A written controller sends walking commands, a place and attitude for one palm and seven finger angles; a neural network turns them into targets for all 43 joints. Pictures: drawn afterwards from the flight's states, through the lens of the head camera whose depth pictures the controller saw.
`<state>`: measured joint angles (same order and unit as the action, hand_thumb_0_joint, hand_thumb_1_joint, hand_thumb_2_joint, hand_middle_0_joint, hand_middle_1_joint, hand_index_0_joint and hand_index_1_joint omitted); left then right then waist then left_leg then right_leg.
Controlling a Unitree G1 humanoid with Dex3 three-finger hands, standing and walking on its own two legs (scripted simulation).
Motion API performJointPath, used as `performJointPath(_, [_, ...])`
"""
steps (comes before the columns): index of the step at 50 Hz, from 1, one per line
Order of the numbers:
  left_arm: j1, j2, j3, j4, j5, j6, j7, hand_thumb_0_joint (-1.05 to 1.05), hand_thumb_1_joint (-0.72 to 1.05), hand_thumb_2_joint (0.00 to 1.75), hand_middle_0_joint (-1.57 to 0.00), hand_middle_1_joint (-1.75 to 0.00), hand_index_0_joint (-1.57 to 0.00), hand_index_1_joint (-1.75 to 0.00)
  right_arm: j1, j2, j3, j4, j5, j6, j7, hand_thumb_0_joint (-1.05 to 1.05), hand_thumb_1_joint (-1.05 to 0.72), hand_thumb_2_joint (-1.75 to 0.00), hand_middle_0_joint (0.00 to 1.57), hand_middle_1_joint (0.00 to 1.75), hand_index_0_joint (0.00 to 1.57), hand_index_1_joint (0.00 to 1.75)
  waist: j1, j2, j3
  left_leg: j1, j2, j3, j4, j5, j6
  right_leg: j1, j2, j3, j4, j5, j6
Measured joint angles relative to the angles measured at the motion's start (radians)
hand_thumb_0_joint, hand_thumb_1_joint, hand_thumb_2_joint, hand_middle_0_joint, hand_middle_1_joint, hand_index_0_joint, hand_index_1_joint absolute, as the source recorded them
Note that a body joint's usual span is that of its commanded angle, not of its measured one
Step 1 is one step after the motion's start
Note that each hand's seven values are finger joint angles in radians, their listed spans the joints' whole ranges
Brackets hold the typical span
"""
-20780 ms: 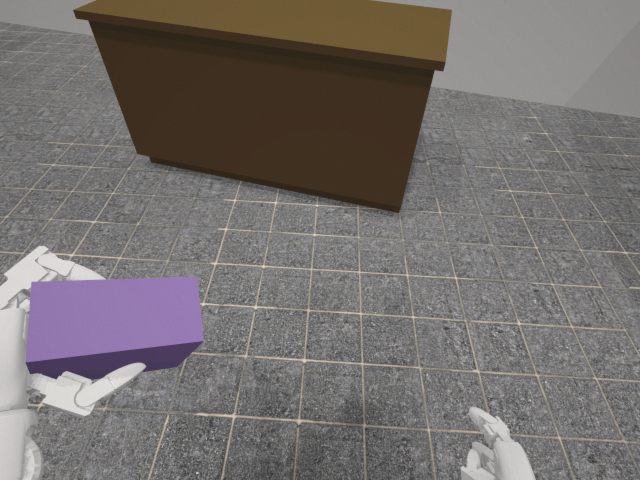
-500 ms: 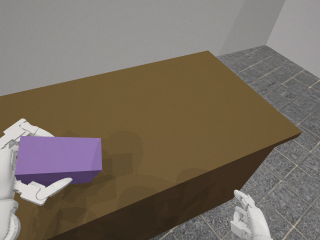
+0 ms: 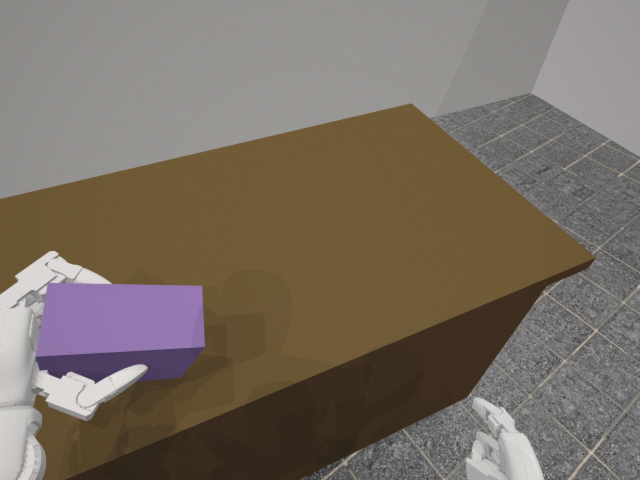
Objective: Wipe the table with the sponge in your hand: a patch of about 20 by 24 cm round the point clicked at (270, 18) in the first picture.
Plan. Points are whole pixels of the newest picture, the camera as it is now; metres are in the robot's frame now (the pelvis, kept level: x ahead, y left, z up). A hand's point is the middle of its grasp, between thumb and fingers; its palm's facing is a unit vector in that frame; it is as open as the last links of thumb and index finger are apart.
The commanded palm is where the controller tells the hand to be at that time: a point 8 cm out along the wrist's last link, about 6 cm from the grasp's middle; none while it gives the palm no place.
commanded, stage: come to a stop and stand still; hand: left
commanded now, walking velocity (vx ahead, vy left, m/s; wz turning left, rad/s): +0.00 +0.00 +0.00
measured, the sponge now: (148, 336) +0.23 +0.19 +0.12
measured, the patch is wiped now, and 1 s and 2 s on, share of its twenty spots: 0.00 0.00 0.00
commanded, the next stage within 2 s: look again from close up in 0.06 s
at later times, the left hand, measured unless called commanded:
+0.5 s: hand (69, 318) +0.24 +0.28 +0.13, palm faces +0.27 -0.87 -0.42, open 10.3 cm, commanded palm +0.18 +0.32 +0.17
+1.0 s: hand (82, 299) +0.25 +0.26 +0.16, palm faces +0.32 -0.85 -0.42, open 10.3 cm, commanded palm +0.18 +0.30 +0.17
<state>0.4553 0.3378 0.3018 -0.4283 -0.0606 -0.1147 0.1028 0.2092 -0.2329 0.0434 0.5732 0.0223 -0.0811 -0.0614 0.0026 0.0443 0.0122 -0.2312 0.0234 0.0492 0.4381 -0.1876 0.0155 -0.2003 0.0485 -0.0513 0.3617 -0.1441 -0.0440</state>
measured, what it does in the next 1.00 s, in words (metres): stands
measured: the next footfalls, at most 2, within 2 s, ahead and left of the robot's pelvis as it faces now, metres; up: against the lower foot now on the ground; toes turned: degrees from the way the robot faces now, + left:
none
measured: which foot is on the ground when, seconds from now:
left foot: down 0.00-1.00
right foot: down 0.00-1.00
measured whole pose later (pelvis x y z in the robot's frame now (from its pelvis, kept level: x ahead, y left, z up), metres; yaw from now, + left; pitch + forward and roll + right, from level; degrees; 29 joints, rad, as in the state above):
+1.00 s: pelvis +0.02 +0.02 +0.00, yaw -1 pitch +0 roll -1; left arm 0.45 0.39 0.37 -0.54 -0.05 -0.19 0.10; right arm 0.18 -0.19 0.03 0.54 0.01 -0.11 -0.02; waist 0.00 -0.02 0.11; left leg -0.25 0.01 0.08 0.50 -0.25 0.04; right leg -0.22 0.02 -0.09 0.43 -0.21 -0.03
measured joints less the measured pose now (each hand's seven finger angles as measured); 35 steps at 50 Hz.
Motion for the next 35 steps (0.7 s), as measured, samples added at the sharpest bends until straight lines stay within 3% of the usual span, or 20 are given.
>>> performJointPath(8, [0.014, 0.006, 0.010, 0.008, 0.005, 0.005, 0.002, -0.01, -0.52, 1.02, -0.71, -1.33, -0.73, -1.32, 0.010, -0.004, -0.005, 0.010, -0.001, 0.002, -0.002, 0.02, -0.91, -0.90, 0.20, 0.30, 0.21, 0.30, -0.006, -0.008, 0.000, 0.002, -0.010, 0.009, 0.000, -0.004, 0.010, -0.006, -0.010, 0.009, 0.012, -0.006, 0.011])
performJointPath(10, [-0.110, 0.093, 0.039, 0.057, 0.062, -0.027, -0.041, -0.01, -0.52, 1.02, -0.71, -1.33, -0.73, -1.32, 0.036, 0.006, -0.022, 0.010, -0.013, -0.026, -0.005, 0.02, -0.91, -0.90, 0.20, 0.30, 0.20, 0.29, 0.026, -0.022, 0.012, -0.033, -0.003, 0.001, 0.033, -0.009, 0.013, -0.025, -0.009, -0.007, 0.024, -0.009, 0.017])
performJointPath(12, [-0.212, 0.146, 0.095, 0.130, 0.045, -0.075, -0.039, -0.01, -0.52, 1.02, -0.71, -1.33, -0.73, -1.32, 0.027, 0.015, -0.020, 0.029, -0.010, -0.031, 0.009, 0.02, -0.91, -0.90, 0.20, 0.30, 0.20, 0.29, 0.045, -0.042, 0.029, -0.051, 0.004, 0.000, 0.053, -0.014, 0.010, -0.038, -0.004, -0.009, 0.029, -0.007, 0.012])
performJointPath(15, [-0.217, 0.109, 0.143, 0.136, 0.013, -0.095, -0.012, -0.01, -0.52, 1.02, -0.71, -1.33, -0.73, -1.32, 0.018, 0.010, -0.023, 0.022, -0.007, -0.046, 0.036, 0.02, -0.91, -0.90, 0.20, 0.30, 0.21, 0.30, 0.036, -0.049, 0.047, -0.045, -0.003, 0.023, 0.045, -0.019, 0.020, -0.043, -0.010, 0.013, 0.032, -0.005, 0.020])
performJointPath(20, [-0.048, 0.001, 0.025, 0.010, 0.026, -0.117, -0.021, -0.01, -0.52, 1.02, -0.71, -1.33, -0.73, -1.32, 0.032, 0.003, -0.032, 0.011, -0.004, -0.076, 0.048, 0.02, -0.91, -0.90, 0.20, 0.30, 0.21, 0.30, 0.014, -0.047, 0.053, -0.019, -0.041, 0.051, 0.020, -0.029, 0.053, -0.047, -0.048, 0.042, 0.063, -0.036, 0.053])
performJointPath(23, [0.004, 0.022, -0.005, -0.024, 0.043, -0.126, -0.040, -0.01, -0.52, 1.02, -0.71, -1.33, -0.73, -1.32, 0.032, 0.030, -0.021, 0.018, -0.007, -0.079, 0.041, 0.02, -0.91, -0.90, 0.20, 0.30, 0.20, 0.30, 0.010, -0.073, 0.061, -0.008, -0.057, 0.049, 0.018, -0.040, 0.062, -0.042, -0.064, 0.040, 0.080, -0.059, 0.064])
performJointPath(29, [-0.067, 0.099, 0.093, -0.039, 0.036, -0.126, -0.025, -0.01, -0.52, 1.02, -0.71, -1.33, -0.73, -1.32, 0.007, 0.074, 0.001, 0.011, -0.018, -0.089, 0.037, 0.02, -0.91, -0.90, 0.20, 0.30, 0.21, 0.30, 0.027, -0.119, 0.089, 0.001, -0.071, 0.031, 0.030, -0.059, 0.063, -0.029, -0.077, 0.024, 0.101, -0.088, 0.064])
performJointPath(32, [-0.102, 0.092, 0.121, -0.072, 0.034, -0.124, -0.012, -0.01, -0.52, 1.02, -0.71, -1.33, -0.73, -1.32, -0.019, 0.079, -0.002, 0.001, -0.024, -0.097, 0.053, 0.02, -0.90, -0.90, 0.20, 0.30, 0.21, 0.30, 0.036, -0.119, 0.100, 0.013, -0.071, 0.032, 0.029, -0.065, 0.064, -0.034, -0.078, 0.019, 0.130, -0.088, 0.049])
performJointPath(35, [-0.095, 0.060, 0.104, -0.107, 0.036, -0.126, -0.013, -0.01, -0.52, 1.02, -0.71, -1.33, -0.73, -1.32, -0.038, 0.080, -0.006, -0.016, -0.032, -0.093, 0.074, 0.02, -0.90, -0.90, 0.20, 0.30, 0.21, 0.30, 0.040, -0.106, 0.095, 0.027, -0.066, 0.040, 0.026, -0.070, 0.065, -0.038, -0.078, 0.005, 0.157, -0.084, 0.036])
